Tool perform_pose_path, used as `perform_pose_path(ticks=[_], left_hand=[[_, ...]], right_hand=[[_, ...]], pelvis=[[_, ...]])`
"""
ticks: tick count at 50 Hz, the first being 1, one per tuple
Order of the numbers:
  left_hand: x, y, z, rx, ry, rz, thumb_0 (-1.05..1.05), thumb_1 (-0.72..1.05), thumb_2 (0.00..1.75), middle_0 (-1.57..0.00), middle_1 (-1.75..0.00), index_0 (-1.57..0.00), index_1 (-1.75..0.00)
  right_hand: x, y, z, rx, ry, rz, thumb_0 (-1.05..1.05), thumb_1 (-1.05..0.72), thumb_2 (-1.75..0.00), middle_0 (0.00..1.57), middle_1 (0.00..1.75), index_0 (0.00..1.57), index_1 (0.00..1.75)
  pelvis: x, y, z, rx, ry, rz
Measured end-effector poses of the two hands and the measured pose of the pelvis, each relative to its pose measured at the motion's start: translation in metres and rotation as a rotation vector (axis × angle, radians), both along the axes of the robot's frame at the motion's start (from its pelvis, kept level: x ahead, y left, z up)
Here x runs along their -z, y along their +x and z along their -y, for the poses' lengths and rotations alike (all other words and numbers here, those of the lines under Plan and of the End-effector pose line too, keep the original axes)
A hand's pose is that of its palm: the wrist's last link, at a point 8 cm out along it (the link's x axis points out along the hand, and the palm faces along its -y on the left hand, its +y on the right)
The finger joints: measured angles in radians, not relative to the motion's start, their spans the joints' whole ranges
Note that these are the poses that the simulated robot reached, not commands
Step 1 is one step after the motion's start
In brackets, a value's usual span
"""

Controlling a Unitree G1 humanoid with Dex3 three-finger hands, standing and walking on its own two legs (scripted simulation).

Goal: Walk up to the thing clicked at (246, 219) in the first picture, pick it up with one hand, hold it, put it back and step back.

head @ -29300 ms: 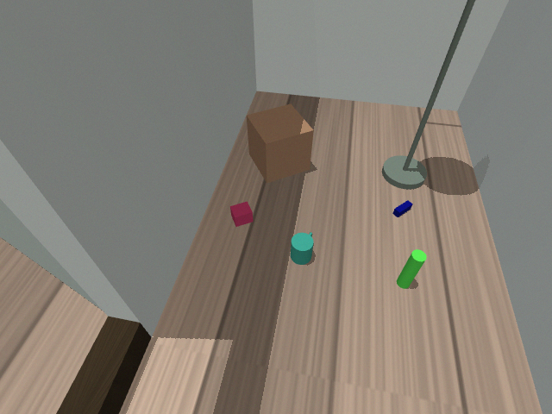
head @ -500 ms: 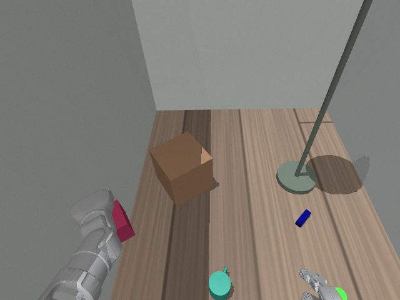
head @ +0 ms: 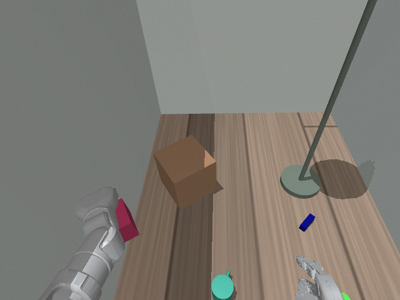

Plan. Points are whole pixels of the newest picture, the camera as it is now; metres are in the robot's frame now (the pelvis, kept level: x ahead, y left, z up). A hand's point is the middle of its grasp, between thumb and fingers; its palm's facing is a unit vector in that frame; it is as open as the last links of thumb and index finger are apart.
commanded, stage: hold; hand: left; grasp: from above
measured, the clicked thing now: (113, 225) +0.32 +0.22 -0.06
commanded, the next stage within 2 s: crouch in 0.34 s
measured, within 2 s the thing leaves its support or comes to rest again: neither
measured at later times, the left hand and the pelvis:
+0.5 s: hand (115, 220) +0.31 +0.21 -0.03, palm faces -0.36 -0.24 -0.90, open 10.1 cm; pelvis +0.00 +0.00 +0.00, yaw +0 degrees
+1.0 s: hand (132, 238) +0.34 +0.22 -0.20, palm faces -0.37 -0.17 -0.91, open 9.9 cm; pelvis -0.04 +0.00 -0.09, yaw -1 degrees
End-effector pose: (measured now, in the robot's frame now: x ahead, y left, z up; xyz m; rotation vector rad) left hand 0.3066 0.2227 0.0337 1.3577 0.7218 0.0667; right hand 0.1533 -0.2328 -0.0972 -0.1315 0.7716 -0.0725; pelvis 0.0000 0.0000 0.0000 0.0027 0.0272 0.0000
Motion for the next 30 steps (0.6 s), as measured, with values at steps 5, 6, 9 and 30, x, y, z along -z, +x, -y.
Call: perform_pose_path(ticks=[5,6,9,30], left_hand=[[-0.001,0.002,0.003,0.008,0.003,-0.002,0.0,0.05,0.46,-0.57,-0.71,-0.61,-0.68],[-0.002,0.003,0.003,0.007,0.002,-0.001,0.0,0.05,0.46,-0.57,-0.71,-0.61,-0.68],[-0.002,0.005,0.004,0.005,0.007,-0.002,0.0,0.04,0.46,-0.57,-0.71,-0.61,-0.69],[0.01,0.009,0.008,-0.006,0.015,-0.012,0.0,0.06,0.43,-0.59,-0.66,-0.63,-0.62]], right_hand=[[0.0,0.001,0.0,0.0,-0.001,0.003,0.01,-0.89,-0.9,0.2,0.3,0.2,0.3],[0.0,0.001,0.0,0.001,-0.001,0.002,0.01,-0.89,-0.9,0.2,0.3,0.2,0.3],[0.0,0.0,0.001,0.002,-0.001,-0.002,0.01,-0.9,-0.9,0.2,0.3,0.2,0.3],[0.005,-0.02,0.005,0.018,-0.005,-0.049,0.01,-0.88,-0.89,0.2,0.3,0.21,0.3]], pelvis=[[0.0,0.0,0.001,0.001,0.0,0.001],[0.0,0.0,0.001,0.001,0.001,0.001],[0.0,0.0,0.001,0.001,0.001,0.0],[0.0,-0.002,0.001,0.003,-0.002,-0.008]])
